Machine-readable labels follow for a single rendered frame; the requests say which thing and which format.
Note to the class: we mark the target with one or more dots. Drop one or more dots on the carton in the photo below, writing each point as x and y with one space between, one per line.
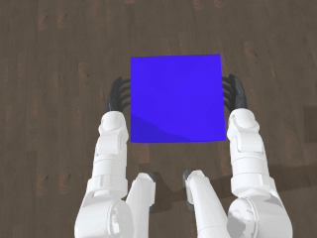
177 99

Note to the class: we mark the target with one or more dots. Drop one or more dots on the right robot forearm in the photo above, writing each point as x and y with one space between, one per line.
248 159

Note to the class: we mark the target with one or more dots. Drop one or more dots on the left robot hand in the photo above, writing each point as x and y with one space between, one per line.
115 99

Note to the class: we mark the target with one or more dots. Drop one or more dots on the right robot shin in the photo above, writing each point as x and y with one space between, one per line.
196 173

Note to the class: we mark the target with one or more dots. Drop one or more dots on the right robot hand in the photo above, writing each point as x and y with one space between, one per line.
237 98

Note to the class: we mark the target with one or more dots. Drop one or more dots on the left robot forearm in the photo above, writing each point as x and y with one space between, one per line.
110 160

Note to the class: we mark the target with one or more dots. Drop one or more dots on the robot shin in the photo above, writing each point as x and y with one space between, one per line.
196 173
143 176

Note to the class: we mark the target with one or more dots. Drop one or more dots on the left robot upper arm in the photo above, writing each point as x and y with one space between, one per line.
105 219

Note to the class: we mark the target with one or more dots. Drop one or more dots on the right robot upper arm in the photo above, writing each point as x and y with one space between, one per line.
253 218

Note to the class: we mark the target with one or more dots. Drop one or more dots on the left robot shin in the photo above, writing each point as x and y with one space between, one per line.
143 176

